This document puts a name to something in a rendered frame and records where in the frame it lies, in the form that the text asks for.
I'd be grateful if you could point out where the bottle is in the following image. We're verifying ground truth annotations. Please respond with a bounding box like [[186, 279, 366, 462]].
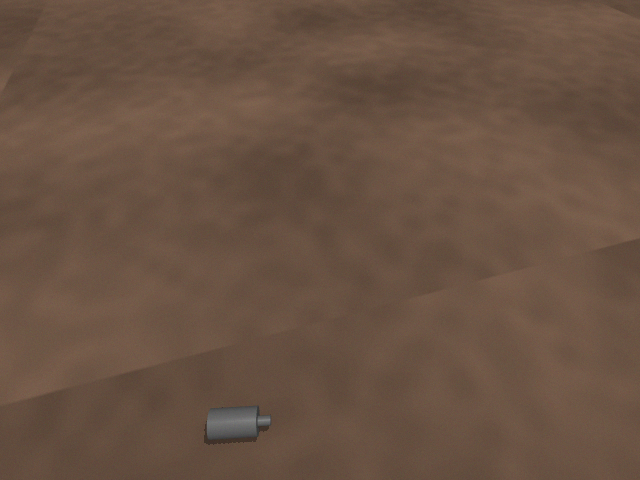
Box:
[[207, 406, 271, 440]]

